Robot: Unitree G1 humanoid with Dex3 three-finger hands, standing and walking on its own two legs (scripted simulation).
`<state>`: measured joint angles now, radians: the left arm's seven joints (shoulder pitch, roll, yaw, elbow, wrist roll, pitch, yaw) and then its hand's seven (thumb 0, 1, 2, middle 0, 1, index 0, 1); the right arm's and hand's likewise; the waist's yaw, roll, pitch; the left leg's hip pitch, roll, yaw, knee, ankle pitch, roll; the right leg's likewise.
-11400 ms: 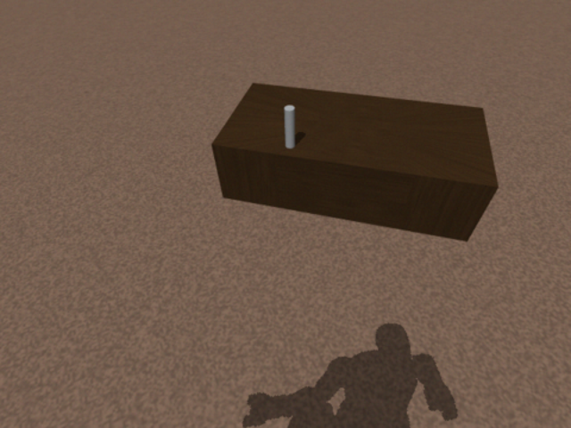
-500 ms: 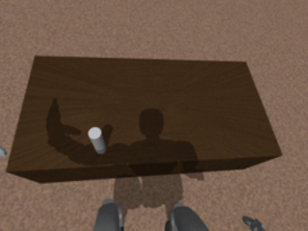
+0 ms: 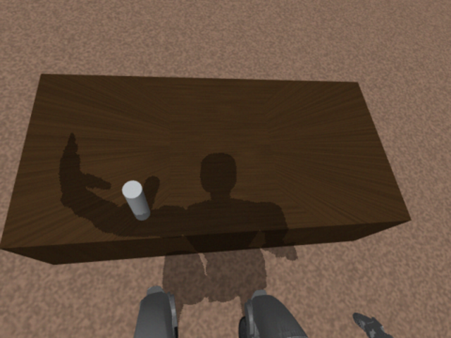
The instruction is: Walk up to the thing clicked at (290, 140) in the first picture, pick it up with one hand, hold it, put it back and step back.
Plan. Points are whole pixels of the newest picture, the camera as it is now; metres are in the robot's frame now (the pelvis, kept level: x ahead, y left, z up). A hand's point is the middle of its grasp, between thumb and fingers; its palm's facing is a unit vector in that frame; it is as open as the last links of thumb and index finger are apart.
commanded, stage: go down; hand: left
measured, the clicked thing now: (137, 202) +0.44 +0.16 -0.25
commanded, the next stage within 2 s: none
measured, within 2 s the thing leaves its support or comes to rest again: neither
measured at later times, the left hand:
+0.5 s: hand out of the picture +0.40 +0.37 +0.02, palm faces +0.09 -0.99 -0.05, open 17.4 cm
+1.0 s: hand out of the picture +0.40 +0.37 +0.02, palm faces +0.09 -1.00 -0.03, open 17.3 cm
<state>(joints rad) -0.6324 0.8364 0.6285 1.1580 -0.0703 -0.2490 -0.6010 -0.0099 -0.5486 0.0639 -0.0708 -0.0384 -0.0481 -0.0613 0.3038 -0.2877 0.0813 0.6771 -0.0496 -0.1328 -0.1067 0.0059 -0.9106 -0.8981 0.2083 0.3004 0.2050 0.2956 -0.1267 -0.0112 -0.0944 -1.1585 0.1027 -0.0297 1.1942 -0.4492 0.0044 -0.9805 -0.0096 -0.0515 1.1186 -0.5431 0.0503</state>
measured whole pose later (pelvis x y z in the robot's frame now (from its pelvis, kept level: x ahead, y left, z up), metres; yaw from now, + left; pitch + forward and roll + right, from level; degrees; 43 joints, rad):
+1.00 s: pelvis +0.00 +0.00 -0.01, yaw +0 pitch +24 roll -6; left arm -0.61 0.82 0.67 1.10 -0.15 -0.29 -0.69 -0.01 -0.51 0.04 -0.07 -0.04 -0.06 -0.05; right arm 0.26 -0.29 0.09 0.69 -0.05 -0.15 -0.13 0.01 -0.92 -0.90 0.21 0.30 0.21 0.30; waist -0.11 -0.02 -0.10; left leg -1.20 0.10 -0.05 1.24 -0.46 0.00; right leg -1.02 -0.01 -0.06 1.17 -0.57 0.05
